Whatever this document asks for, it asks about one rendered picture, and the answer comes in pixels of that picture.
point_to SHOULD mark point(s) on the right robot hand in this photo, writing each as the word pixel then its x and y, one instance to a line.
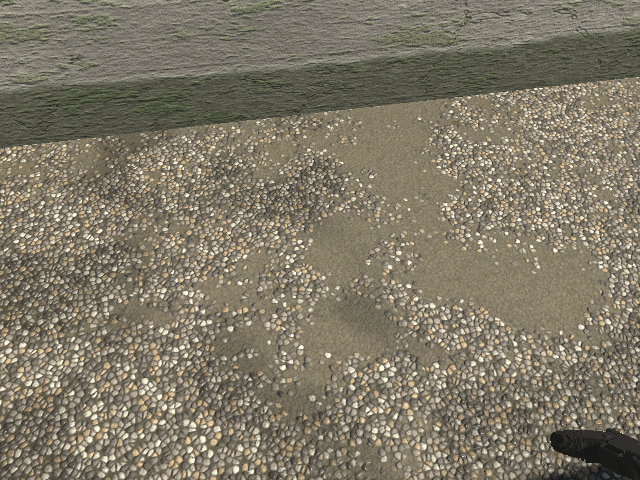
pixel 612 449

